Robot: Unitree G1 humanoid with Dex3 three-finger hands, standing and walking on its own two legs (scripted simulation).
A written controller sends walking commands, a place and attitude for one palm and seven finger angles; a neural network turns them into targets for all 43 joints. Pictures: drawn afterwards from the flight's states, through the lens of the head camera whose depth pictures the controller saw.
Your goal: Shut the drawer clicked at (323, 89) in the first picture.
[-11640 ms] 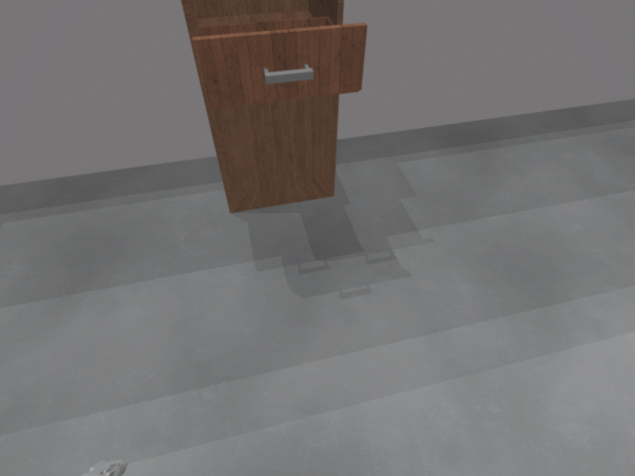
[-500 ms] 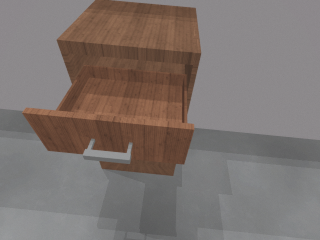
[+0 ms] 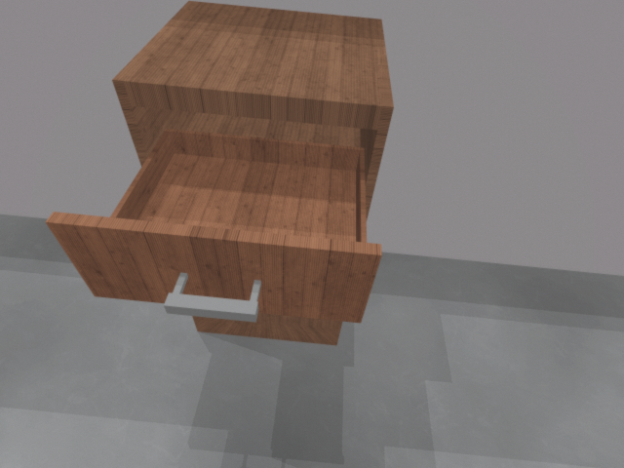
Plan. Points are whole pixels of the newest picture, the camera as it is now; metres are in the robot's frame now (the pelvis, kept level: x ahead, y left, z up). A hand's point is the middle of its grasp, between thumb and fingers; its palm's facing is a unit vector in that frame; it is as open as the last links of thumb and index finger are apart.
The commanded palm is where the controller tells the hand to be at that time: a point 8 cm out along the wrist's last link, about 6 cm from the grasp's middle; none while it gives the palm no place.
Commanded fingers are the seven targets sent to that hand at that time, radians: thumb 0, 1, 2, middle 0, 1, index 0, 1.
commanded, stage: look again from close up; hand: left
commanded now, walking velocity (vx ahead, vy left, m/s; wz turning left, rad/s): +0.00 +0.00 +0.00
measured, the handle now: (216, 295) +0.34 +0.17 +0.00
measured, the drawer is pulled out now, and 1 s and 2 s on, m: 0.30 0.30 0.30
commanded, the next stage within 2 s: shuffle to correct the standing spot in 0.20 s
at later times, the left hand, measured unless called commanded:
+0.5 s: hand out of the picture -0.02 +0.15 -0.18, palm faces +0.02 -0.99 -0.15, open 7.3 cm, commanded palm none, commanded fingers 0.00 0.90 0.90 -0.20 -0.30 -0.20 -0.30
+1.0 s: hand out of the picture +0.03 +0.13 -0.18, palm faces +0.06 -0.97 -0.22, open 7.3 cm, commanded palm none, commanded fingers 0.00 0.90 0.90 -0.20 -0.30 -0.20 -0.30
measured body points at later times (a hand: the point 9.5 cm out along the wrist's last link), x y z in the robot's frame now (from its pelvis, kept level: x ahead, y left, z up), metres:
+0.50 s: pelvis +0.01 -0.01 +0.00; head +0.01 +0.00 +0.45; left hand -0.02 +0.20 -0.17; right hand -0.02 -0.22 -0.16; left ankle -0.02 +0.07 -0.74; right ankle +0.01 -0.14 -0.74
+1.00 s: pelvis +0.02 -0.04 +0.00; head +0.03 -0.04 +0.45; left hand +0.02 +0.18 -0.16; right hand +0.05 -0.28 -0.16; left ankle -0.02 +0.07 -0.74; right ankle +0.01 -0.15 -0.74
